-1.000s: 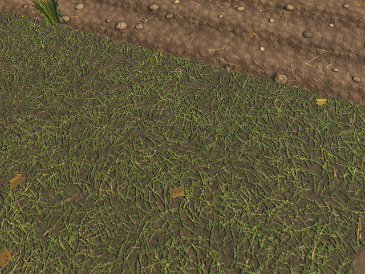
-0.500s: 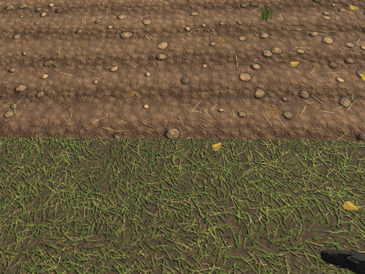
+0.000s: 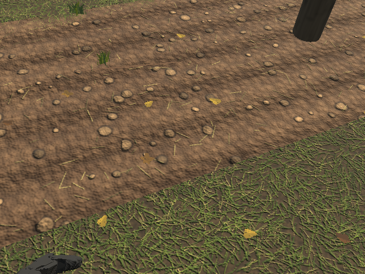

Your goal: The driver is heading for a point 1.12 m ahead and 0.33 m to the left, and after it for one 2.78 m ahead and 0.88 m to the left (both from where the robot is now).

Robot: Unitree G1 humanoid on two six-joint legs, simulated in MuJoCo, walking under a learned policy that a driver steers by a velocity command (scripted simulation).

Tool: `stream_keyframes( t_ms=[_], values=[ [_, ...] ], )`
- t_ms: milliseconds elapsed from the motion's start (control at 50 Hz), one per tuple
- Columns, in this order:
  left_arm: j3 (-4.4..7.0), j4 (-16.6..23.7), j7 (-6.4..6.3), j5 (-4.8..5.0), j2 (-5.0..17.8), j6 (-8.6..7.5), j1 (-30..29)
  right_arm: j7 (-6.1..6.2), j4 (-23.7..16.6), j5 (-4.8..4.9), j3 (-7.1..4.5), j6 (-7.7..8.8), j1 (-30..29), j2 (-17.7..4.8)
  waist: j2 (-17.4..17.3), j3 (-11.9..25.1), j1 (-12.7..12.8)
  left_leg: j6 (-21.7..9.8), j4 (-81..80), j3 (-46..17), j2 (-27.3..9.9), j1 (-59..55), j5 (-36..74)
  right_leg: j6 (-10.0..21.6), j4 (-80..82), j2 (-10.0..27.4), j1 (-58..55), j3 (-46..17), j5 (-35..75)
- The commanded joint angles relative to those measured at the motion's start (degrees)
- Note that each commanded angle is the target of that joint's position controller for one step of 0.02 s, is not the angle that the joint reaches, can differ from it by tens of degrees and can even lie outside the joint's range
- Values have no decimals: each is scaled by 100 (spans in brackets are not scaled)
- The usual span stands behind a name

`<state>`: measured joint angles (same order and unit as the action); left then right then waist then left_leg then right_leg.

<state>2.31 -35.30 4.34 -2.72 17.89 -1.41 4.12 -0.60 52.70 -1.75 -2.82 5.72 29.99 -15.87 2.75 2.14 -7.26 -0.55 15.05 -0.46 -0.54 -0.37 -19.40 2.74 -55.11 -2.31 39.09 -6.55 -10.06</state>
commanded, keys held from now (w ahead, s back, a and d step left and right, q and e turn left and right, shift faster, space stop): w+shift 0.06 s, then w+q+shift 0.86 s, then w+shift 0.08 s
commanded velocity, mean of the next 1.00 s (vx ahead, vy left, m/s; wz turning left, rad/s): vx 0.98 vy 0.00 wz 0.63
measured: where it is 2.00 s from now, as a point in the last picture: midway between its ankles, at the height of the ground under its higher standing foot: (68, 120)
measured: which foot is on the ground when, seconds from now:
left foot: down 0.00-0.14, up 0.16-0.58, down 0.60-1.00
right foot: up 0.00-0.14, down 0.16-0.60, up 0.62-1.00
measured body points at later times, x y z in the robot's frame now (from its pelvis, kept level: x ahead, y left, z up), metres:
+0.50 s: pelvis +0.42 -0.01 -0.02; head +0.45 +0.01 +0.42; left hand +0.33 +0.25 -0.16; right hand +0.67 -0.22 -0.11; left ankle +0.61 +0.13 -0.68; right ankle +0.24 -0.12 -0.74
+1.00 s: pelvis +0.89 +0.14 -0.02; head +0.92 +0.17 +0.42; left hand +0.98 +0.47 -0.07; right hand +1.05 -0.12 -0.13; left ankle +0.67 +0.08 -0.74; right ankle +1.12 +0.13 -0.73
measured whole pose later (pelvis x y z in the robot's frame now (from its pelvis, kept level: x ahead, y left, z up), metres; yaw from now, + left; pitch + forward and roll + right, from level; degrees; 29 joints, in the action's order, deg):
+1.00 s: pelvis +0.89 +0.14 -0.02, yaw +40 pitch +3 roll +0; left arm -2.0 -32.5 0.6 -1.8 15.7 -4.0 -2.1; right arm -0.6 47.7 -0.2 -5.0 3.8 26.0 -19.9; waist 0.3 -1.9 -7.3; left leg -8.7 21.7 -16.4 8.8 -6.8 -26.4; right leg -0.9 -30.0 2.8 34.0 -2.9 -1.1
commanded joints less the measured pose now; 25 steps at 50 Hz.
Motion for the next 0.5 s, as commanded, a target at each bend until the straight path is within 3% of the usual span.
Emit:
stream_keyframes(
  t_ms=[20, 60, 80, 100, 120, 140, 160, 180, 200, 220, 240, 260, 300, 340, 400, 420, 460, 480, 500],
  values=[
    [-106, 823, 98, 22, 111, -146, -1505, -7, -154, 23, -109, 80, 87, -659, -1096, -946, -21, -675, -1062, -722, -979, 164, 1689, 5, 1029, 85, 452, 952, 278],
    [-195, 868, 110, 37, -5, -159, -1685, -1, 46, 27, -113, 42, 318, -738, -1187, -1022, -15, -696, -1116, -439, -1094, 104, 3008, 196, 1591, 96, -207, 1306, 242],
    [-209, 823, 67, 26, -26, -169, -1543, 6, 114, 54, -103, 20, 317, -775, -1222, -938, 138, -674, -794, -305, -1104, 154, 4323, 318, 1834, -27, -810, 1387, 76],
    [-164, 722, -13, 7, 75, -176, -1165, 30, 154, 76, -115, 21, 313, -923, -1309, -616, 406, -669, -219, -214, -1194, 157, 6161, 419, 1841, -268, -1583, 1451, -159],
    [-58, 438, -127, 8, 301, -185, -205, 73, 181, 95, -144, 10, 246, -1111, -1375, -75, 951, -645, 833, -180, -1249, 271, 7263, 519, 1861, -442, -2699, 1341, -429],
    [73, 31, -260, 20, 557, -196, 1105, 99, 114, 152, -164, 6, -72, -1262, -1294, 509, 1714, -562, 2244, -133, -1139, 997, 6917, 608, 2193, -236, -4309, 957, -218],
    [250, -228, -401, -104, 1081, -217, 2093, 68, -109, 156, -93, 39, -250, -954, -784, 1191, 2131, -536, 4127, -38, -775, 2347, 4563, 699, 2338, 914, -5871, -230, -1451],
    [309, -252, -436, -249, 1382, -278, 2224, 25, -390, 280, 94, 41, 233, 32, 624, 2132, 1550, -527, 6166, -247, -102, 3975, -856, 950, 2888, 2762, -7034, -2928, -3309],
    [285, -281, -434, -101, 1155, -228, 2162, 54, -488, 279, -102, 19, -380, -728, 70, 1836, 1775, -679, 6594, -575, -87, 4265, -321, 884, 3752, 2797, -6084, -3721, -3581],
    [201, -457, -434, -65, 810, -242, 1668, 32, -632, 282, -134, -19, -821, -708, 57, 626, 1424, -664, 6372, -499, -345, 4492, 362, 767, 3856, 2415, -5157, -2603, -2770],
    [155, -523, -413, -34, 538, -283, 1409, -20, -591, 239, -74, -52, -831, -483, 42, 61, 1201, -610, 6100, -424, -508, 4366, 562, 734, 4064, 2179, -4408, -1869, -1842],
    [121, -562, -421, -13, 377, -324, 1252, -64, -475, 179, -67, -142, -736, -351, 87, -212, 988, -542, 5967, -418, -594, 4158, 574, 614, 4231, 1925, -3897, -1249, -1330],
    [57, -742, -428, 90, 128, -424, 1257, -159, -402, 69, -35, -355, -530, -71, 295, -508, 656, -437, 5871, -388, -721, 3976, 534, 512, 4591, 1769, -3277, -482, -946],
    [45, -931, -395, 206, 25, -540, 1322, -219, -647, 26, -41, -480, -1110, -8, 235, -916, 570, -401, 5736, -298, -821, 4482, 755, 395, 4864, 1668, -3182, 230, -111],
    [24, -1056, -385, 158, -40, -639, 1231, -312, -1032, 76, 33, -473, -1845, 78, 250, -1081, 453, -453, 4951, 69, -707, 4502, 1708, 203, 5048, 1228, -2940, 1490, 1240],
    [32, -1086, -396, 158, 22, -673, 1242, -353, -1193, 81, 69, -452, -2086, 68, 240, -1163, 416, -514, 4457, 207, -719, 4320, 2000, 161, 5050, 1224, -2861, 1767, 1936],
    [53, -1183, -453, 193, 175, -683, 1350, -443, -1366, 69, 114, -420, -2567, -5, -100, -1245, 483, -672, 3410, 736, -475, 3790, 2482, 25, 5198, 1139, -2989, 2201, 2941],
    [72, -1215, -493, 204, 326, -688, 1479, -469, -1413, 68, 125, -409, -2699, -32, -164, -1147, 514, -768, 3051, 989, -238, 3426, 2690, -30, 5102, 1179, -3216, 2274, 3960],
    [110, -1211, -540, 200, 538, -673, 1514, -473, -1376, 72, 109, -408, -2565, -130, -58, -926, 389, -860, 2879, 1130, 15, 3044, 2718, -77, 4744, 1276, -3570, 2322, 5274]
  ],
)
